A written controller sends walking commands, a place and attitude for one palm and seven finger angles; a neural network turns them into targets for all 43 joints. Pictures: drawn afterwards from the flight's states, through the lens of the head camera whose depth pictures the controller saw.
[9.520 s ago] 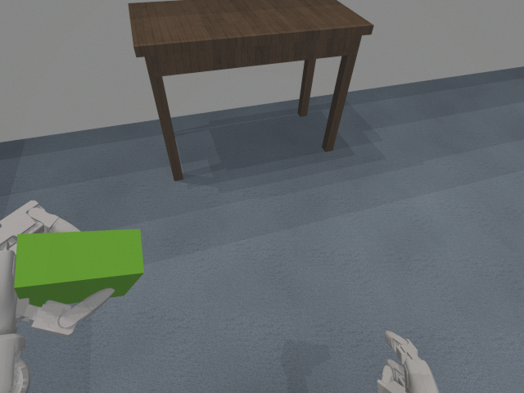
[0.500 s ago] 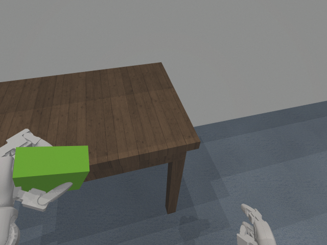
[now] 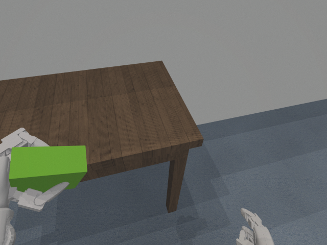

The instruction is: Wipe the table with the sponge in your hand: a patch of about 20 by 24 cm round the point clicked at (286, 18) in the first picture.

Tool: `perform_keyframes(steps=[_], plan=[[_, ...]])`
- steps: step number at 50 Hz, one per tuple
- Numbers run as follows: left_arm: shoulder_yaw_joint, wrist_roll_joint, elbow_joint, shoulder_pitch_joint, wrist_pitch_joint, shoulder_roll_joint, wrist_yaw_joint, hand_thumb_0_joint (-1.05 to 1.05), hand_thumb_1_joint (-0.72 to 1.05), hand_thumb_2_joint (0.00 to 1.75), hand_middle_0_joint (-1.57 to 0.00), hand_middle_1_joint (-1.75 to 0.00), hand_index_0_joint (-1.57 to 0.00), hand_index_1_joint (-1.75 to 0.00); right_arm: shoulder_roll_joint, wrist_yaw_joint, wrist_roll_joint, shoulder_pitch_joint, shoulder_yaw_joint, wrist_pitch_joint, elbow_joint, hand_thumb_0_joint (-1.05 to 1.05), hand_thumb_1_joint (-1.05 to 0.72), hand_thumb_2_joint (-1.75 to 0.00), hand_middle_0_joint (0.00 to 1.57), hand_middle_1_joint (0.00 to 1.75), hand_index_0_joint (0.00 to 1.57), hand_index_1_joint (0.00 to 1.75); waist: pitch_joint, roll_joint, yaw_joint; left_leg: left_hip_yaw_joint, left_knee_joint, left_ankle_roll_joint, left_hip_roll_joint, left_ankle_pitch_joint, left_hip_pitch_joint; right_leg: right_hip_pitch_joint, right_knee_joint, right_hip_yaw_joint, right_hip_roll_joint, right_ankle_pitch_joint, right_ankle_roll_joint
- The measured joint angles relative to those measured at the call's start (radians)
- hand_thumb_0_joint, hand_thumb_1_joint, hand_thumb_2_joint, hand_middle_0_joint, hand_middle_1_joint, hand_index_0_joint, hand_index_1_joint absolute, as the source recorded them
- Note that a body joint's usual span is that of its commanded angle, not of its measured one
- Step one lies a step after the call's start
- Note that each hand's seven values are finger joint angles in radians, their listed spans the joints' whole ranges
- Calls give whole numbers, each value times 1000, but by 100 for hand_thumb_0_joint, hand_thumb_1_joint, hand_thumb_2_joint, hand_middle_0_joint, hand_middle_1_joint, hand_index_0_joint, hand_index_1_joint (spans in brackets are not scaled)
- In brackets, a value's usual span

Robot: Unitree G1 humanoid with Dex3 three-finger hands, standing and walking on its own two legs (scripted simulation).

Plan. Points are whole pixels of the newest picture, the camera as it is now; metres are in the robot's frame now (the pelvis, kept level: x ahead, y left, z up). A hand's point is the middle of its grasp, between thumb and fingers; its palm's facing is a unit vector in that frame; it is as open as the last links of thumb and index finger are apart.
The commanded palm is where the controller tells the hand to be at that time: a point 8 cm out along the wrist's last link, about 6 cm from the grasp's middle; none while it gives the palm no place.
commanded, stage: shuffle to correct the standing spot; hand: left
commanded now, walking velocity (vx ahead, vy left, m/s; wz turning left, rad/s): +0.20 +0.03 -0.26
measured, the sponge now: (58, 170) +0.22 +0.22 +0.14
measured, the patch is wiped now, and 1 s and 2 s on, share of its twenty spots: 0.00 0.00 0.00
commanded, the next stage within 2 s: come to a stop and stand still in 0.36 s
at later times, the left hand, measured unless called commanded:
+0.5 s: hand (101, 107) +0.37 +0.18 +0.16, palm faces +0.20 -0.85 -0.48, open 9.4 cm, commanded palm +0.31 +0.24 +0.18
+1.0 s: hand (95, 83) +0.42 +0.21 +0.19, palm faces +0.26 -0.89 -0.38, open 9.4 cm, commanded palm +0.38 +0.26 +0.18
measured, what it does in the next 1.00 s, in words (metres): walks ahead: right foot, then left foot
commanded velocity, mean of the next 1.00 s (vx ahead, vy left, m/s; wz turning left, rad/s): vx -0.01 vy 0.01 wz -0.07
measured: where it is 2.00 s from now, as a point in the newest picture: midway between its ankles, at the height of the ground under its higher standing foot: outside the picture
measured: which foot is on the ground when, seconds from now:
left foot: down 0.00-0.56, up 0.58-0.92, down 0.94-1.00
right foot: down 0.00-0.32, up 0.34-0.52, down 0.54-1.00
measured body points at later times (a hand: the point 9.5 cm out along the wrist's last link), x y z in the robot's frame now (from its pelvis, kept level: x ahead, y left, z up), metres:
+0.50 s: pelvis +0.11 -0.01 -0.02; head +0.14 -0.02 +0.43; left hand +0.35 +0.23 +0.19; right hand +0.23 -0.27 -0.10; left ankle +0.01 +0.09 -0.74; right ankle +0.14 -0.09 -0.70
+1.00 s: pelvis +0.17 +0.01 -0.01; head +0.18 +0.02 +0.44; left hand +0.40 +0.25 +0.21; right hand +0.33 -0.25 -0.07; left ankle +0.22 +0.15 -0.74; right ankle +0.20 -0.09 -0.74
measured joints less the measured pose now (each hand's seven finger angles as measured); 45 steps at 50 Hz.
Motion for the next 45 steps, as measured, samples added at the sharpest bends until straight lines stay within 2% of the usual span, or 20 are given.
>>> perform_keyframes(steps=[4,11,14,16,18,20,22,24,26,27,28,30,32,34,36,38,42,45], plan=[[3,6,7,-18,-4,-12,9,-1,-44,101,-82,-135,-83,-134,3,-1,-1,5,-1,-6,6,1,-90,-89,21,30,20,30,-9,8,4,2,64,-6,13,-49,-17,-10,46,1,12,-41,-9],[-1,2,-11,-40,-24,-24,12,-1,-44,101,-82,-135,-83,-134,-11,14,5,1,-13,-2,21,1,-90,-89,21,30,20,30,-9,25,4,1,223,-31,61,-143,-66,-15,98,12,60,-105,-39],[-1,0,-30,-47,-39,-14,11,-1,-44,101,-82,-135,-83,-134,-17,27,12,-10,-20,7,30,1,-91,-89,21,30,20,30,10,-1,6,-5,290,-37,53,-155,-69,1,114,38,59,-132,-41],[22,-7,-53,-31,-52,1,11,-1,-44,101,-82,-135,-83,-134,-19,34,13,-22,-19,10,25,1,-91,-89,21,30,20,30,17,-31,5,5,223,-22,32,-192,-12,-20,175,68,50,-156,-35],[50,-14,-69,-20,-59,20,12,-1,-44,101,-82,-135,-83,-134,-17,37,8,-44,-27,7,8,1,-91,-89,21,30,20,30,36,-40,-16,18,164,-17,20,-235,36,-110,374,40,39,-156,-19],[63,-16,-75,-10,-57,38,15,-1,-44,101,-82,-135,-83,-134,-5,41,1,-53,-36,1,-6,1,-91,-89,21,30,20,30,57,-45,-36,40,146,-17,9,-228,76,-207,587,10,25,-194,-19],[61,-20,-90,13,-43,47,14,-1,-44,101,-82,-135,-83,-134,3,42,-4,-41,-37,-3,-16,1,-91,-89,20,30,20,30,55,-32,-58,47,118,-17,10,-230,115,-294,685,-35,15,-212,-23],[60,-20,-114,39,-34,58,9,-1,-44,101,-82,-135,-83,-134,6,40,0,-17,-36,-2,-22,1,-91,-89,20,30,20,30,51,-11,-75,44,96,-21,18,-241,146,-347,619,-88,0,-169,-26],[70,-19,-140,57,-35,84,5,-1,-44,101,-82,-135,-83,-134,5,34,5,6,-33,4,-23,1,-91,-89,20,30,20,30,63,8,-83,37,128,-30,32,-267,161,-331,414,-145,-11,-23,-31],[82,-20,-152,60,-37,107,2,-1,-44,101,-82,-135,-83,-134,6,31,8,17,-31,7,-22,1,-91,-90,20,30,20,30,76,9,-83,35,193,-36,38,-284,153,-294,294,-167,-16,85,-40],[92,-20,-158,55,-39,128,0,-1,-44,101,-82,-135,-83,-134,6,30,11,25,-31,10,-13,1,-91,-90,20,30,20,30,90,11,-83,30,305,-42,47,-290,122,-246,238,-183,-15,91,-68],[99,-24,-149,21,-48,133,-5,-1,-44,101,-82,-135,-83,-134,-7,32,13,11,-31,18,22,1,-91,-90,20,30,20,30,120,40,-68,-32,624,-54,51,-238,-2,-203,238,-203,6,16,-103],[107,-30,-133,4,-53,108,-1,-1,-44,101,-82,-135,-83,-134,-15,40,16,-11,-29,22,45,1,-91,-90,20,30,20,30,139,49,-43,-80,872,-64,25,-244,-121,-173,228,-195,20,-3,-107],[114,-33,-120,7,-55,73,9,-1,-44,101,-82,-135,-83,-134,-15,49,21,-29,-23,20,47,1,-91,-89,20,30,20,30,146,34,-15,-90,984,-75,20,-225,-217,-147,192,-165,21,15,-97],[110,-27,-107,8,-51,41,20,-1,-44,101,-82,-135,-83,-134,-12,51,21,-47,-13,18,39,1,-91,-89,20,30,20,30,147,11,5,-89,951,-81,40,-225,-273,-125,149,-132,13,38,-95],[86,-21,-92,-7,-45,14,29,-1,-44,101,-82,-135,-83,-134,-12,43,17,-61,-4,11,29,1,-91,-89,20,30,20,30,144,-7,13,-84,801,-81,65,-203,-280,-104,104,-114,-3,59,-88],[32,-15,-96,-37,-26,-12,39,-1,-44,101,-82,-135,-83,-134,-11,22,8,-93,4,-12,20,1,-91,-89,20,30,20,30,126,-33,11,-59,466,-70,82,-154,-198,-84,60,-95,-36,78,-67],[16,-15,-130,-27,-16,-7,38,-1,-44,101,-82,-135,-83,-134,-9,12,5,-101,-2,-22,5,1,-91,-89,20,30,20,30,98,-34,-5,-45,227,-65,79,-59,-87,-85,62,-94,-41,72,-50]])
